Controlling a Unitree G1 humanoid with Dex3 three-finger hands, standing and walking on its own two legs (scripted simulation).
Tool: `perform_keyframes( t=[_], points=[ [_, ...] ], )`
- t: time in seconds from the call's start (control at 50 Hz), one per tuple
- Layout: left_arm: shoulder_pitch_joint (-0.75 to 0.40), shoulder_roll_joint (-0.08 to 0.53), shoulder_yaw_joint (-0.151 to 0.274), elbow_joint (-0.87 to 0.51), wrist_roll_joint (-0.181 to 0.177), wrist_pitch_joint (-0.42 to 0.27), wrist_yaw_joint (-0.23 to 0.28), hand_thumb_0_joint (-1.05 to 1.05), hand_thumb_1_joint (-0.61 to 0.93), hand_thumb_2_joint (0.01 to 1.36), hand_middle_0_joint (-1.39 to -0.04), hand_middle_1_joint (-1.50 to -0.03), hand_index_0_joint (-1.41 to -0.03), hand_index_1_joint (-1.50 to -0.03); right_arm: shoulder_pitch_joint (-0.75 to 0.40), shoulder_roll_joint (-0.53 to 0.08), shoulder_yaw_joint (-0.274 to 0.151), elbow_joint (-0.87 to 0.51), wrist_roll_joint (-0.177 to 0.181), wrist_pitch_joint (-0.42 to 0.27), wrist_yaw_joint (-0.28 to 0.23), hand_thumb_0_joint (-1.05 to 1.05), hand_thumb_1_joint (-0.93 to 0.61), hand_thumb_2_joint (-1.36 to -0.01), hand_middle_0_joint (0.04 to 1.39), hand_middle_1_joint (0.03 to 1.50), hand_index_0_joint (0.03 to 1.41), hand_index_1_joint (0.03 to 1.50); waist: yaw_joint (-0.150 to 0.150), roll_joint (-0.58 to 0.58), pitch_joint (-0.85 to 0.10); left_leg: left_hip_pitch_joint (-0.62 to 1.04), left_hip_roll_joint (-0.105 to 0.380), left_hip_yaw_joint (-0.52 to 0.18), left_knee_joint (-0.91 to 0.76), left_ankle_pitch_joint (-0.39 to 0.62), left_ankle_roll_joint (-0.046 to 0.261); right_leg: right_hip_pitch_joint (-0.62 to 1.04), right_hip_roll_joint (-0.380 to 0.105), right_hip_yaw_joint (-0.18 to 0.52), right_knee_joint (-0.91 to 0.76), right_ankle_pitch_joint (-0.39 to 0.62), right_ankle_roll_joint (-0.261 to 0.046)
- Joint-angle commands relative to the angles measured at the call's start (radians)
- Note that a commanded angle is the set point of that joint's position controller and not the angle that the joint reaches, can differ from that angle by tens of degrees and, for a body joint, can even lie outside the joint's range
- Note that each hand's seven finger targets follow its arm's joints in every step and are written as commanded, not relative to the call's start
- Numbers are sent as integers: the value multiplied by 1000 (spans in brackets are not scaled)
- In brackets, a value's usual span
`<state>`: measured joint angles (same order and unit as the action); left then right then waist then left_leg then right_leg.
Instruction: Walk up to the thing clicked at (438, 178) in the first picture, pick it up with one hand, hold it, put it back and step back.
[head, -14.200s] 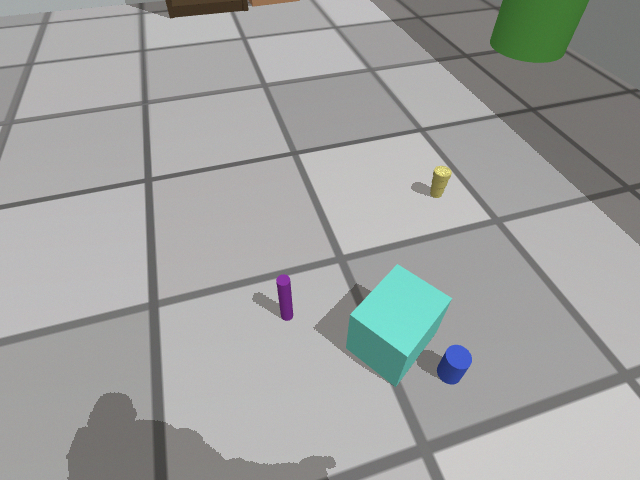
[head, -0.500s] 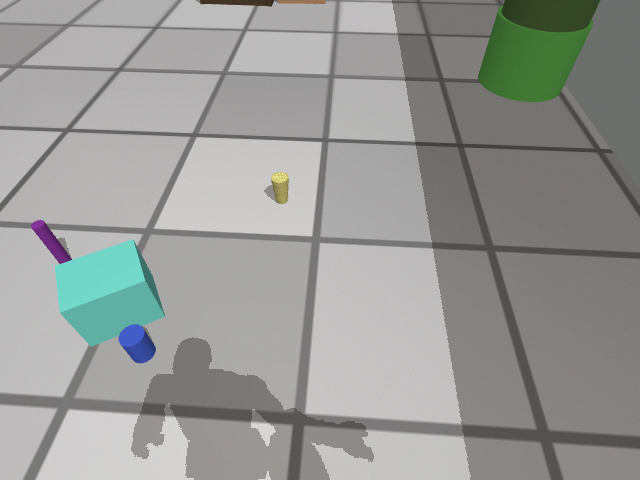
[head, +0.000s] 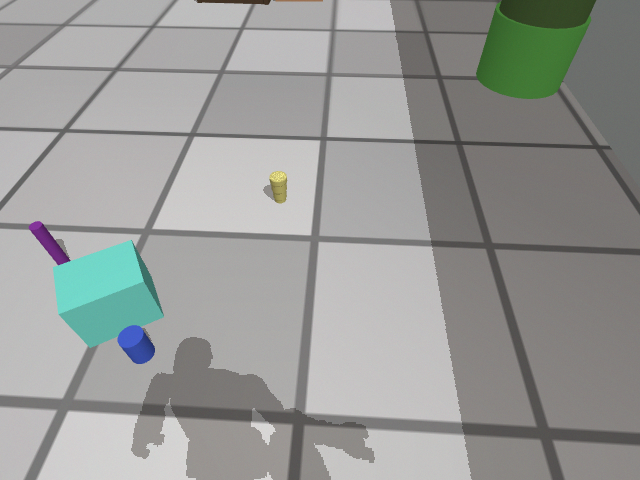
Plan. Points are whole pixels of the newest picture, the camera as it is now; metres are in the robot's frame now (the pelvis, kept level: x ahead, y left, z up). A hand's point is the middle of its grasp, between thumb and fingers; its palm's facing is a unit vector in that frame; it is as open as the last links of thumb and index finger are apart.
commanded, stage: stand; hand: left
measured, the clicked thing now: (279, 188) +1.40 +0.22 -0.72
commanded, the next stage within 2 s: walk up in 0.20 s
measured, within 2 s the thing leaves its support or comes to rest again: neither
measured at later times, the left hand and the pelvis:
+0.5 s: hand out of the picture +0.06 +0.34 -0.17, palm faces +0.07 -0.93 -0.37, open 7.4 cm; pelvis +0.06 +0.04 -0.02, yaw +4 degrees
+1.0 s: hand (151, 338) +0.37 +0.31 -0.14, palm faces +0.00 -0.91 -0.41, open 7.4 cm; pelvis +0.27 +0.02 -0.03, yaw +1 degrees
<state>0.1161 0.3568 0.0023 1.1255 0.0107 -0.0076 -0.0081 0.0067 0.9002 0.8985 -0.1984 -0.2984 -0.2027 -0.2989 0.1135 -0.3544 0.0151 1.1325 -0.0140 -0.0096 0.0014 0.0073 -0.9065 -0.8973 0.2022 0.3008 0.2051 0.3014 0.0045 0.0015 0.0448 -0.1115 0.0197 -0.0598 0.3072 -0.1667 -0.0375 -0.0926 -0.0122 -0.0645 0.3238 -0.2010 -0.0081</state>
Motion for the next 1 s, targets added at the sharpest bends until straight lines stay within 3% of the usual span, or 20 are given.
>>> perform_keyframes(
  t=[0.0,0.16,0.18,0.22,0.24,0.26,0.4,0.44,0.46,0.48,0.5,0.52,0.56,0.62,0.78,0.84,0.9,0.92,0.94,0.98],
  points=[
    [-40,224,40,-56,-6,-20,12,0,900,900,-200,-300,-200,-300,-31,-212,-38,-54,5,-18,-16,0,-900,-900,200,300,200,300,6,6,-75,-3,100,-62,-29,194,41,35,-130,113,-51,157,-14],
    [-36,220,39,-54,-2,-20,14,0,900,900,-200,-300,-200,-300,-31,-209,-38,-59,5,-15,-16,0,-900,-900,200,300,200,300,3,3,-62,-6,98,-62,-32,168,41,20,-126,107,-56,135,-12],
    [26,323,122,-103,19,-35,-18,0,900,900,-200,-300,-200,-300,31,-294,-111,-105,-11,-37,9,0,-900,-900,200,300,200,300,12,-41,-173,-46,51,-48,75,-352,123,95,-95,93,21,-377,-59],
    [80,338,144,-102,30,-38,-33,0,900,900,-200,-300,-200,-300,-92,-272,-116,-158,-23,-35,30,0,-900,-900,200,300,200,300,79,-69,20,-395,14,20,217,-423,104,77,-221,265,-73,-650,-136],
    [103,369,156,-115,31,-44,-32,0,900,900,-200,-300,-200,-300,-154,-239,-113,-199,-24,-34,34,0,-900,-900,200,300,200,300,122,-172,97,-566,-6,91,445,-292,77,118,-362,415,-204,-670,-207],
    [120,371,160,-135,40,-57,-32,0,900,900,-200,-300,-200,-300,-153,-232,-114,-206,-28,-42,37,0,-900,-900,200,300,200,300,131,-138,114,-646,53,37,494,-287,65,155,-441,483,-241,-567,-268],
    [-1,344,146,-234,32,-59,-55,0,900,900,-200,-300,-200,-300,2,-235,-150,-200,-28,-56,79,0,-900,-900,200,300,200,300,14,-164,58,-241,63,90,299,-147,33,-105,-249,137,-149,-346,-170],
    [-49,320,138,-253,26,-50,-60,0,900,900,-200,-300,-200,-300,168,-247,-172,-152,-24,-58,69,0,-900,-900,200,300,200,300,-80,-87,16,33,30,142,208,-5,27,-279,-199,55,13,-369,-140],
    [-12,274,123,-256,31,-44,-61,0,900,900,-200,-300,-200,-300,262,-288,-193,-122,-29,-64,59,0,-900,-900,200,300,200,300,-118,56,-42,238,5,134,227,-78,47,-409,-145,2,214,-349,-121],
    [45,196,98,-259,31,-42,-62,0,900,900,-200,-300,-200,-300,393,-368,-218,-103,-37,-69,42,0,-900,-900,200,300,200,300,-170,314,-95,354,116,-64,80,-386,93,-534,-41,-68,588,-390,-90],
    [54,179,92,-275,14,-42,-57,0,900,900,-200,-300,-200,-300,396,-452,-219,-142,-41,-80,34,0,-900,-900,200,300,200,300,-161,362,-85,251,365,-645,-188,-746,177,-661,100,98,820,-424,-52],
    [39,284,108,-269,17,-40,-47,0,900,900,-200,-300,-200,-300,243,-458,-218,-193,-5,-77,37,0,-900,-900,200,300,200,300,-106,170,-7,67,430,-694,-243,-810,263,-594,1,220,846,-355,-64],
    [145,306,109,-208,-9,-38,-50,0,900,900,-200,-300,-200,-300,95,-376,-177,-247,-3,-85,36,0,-900,-900,200,300,200,300,-1,97,52,-6,349,-399,-154,-618,246,-570,-66,219,819,-207,-44],
    [196,309,120,-174,2,-34,-68,0,900,900,-200,-300,-200,-300,89,-331,-161,-265,-5,-96,36,0,-900,-900,200,300,200,300,9,147,63,-124,272,-175,-176,-453,219,-449,-87,159,684,-108,2],
    [22,267,118,-268,13,-39,-102,0,900,900,-200,-300,-200,-300,149,-354,-168,-289,0,-105,40,0,-900,-900,200,300,200,300,-32,125,88,-80,248,-15,-161,-352,228,-386,-112,41,347,26,3],
    [24,254,118,-269,12,-51,-96,0,900,900,-200,-300,-200,-300,149,-343,-164,-301,-1,-95,37,0,-900,-900,200,300,200,300,-19,95,49,-75,235,32,-52,-146,210,-274,-75,-4,296,20,-15],
    [272,305,152,-212,15,-73,-65,0,900,900,-200,-300,-200,-300,173,-271,-131,-316,0,-84,32,0,-900,-900,200,300,200,300,111,-115,-121,-166,121,161,473,134,144,124,-22,-14,169,-68,-52],
    [365,399,182,-214,20,-80,-47,0,900,900,-200,-300,-200,-300,213,-189,-102,-343,8,-84,30,0,-900,-900,200,300,200,300,139,-348,-164,-389,19,181,763,-126,93,264,-242,354,62,-288,-113],
    [346,455,179,-231,0,-82,-44,0,900,900,-200,-300,-200,-300,187,-247,-115,-348,15,-81,24,0,-900,-900,200,300,200,300,128,-325,-131,-553,-45,108,873,-350,76,259,-410,733,-109,-329,-231],
    [222,396,161,-269,-24,-78,-38,0,900,900,-200,-300,-200,-300,152,-297,-129,-307,17,-69,23,0,-900,-900,200,300,200,300,77,-98,-11,-522,55,-25,925,-238,77,65,-367,536,-82,-240,-240]
  ],
)
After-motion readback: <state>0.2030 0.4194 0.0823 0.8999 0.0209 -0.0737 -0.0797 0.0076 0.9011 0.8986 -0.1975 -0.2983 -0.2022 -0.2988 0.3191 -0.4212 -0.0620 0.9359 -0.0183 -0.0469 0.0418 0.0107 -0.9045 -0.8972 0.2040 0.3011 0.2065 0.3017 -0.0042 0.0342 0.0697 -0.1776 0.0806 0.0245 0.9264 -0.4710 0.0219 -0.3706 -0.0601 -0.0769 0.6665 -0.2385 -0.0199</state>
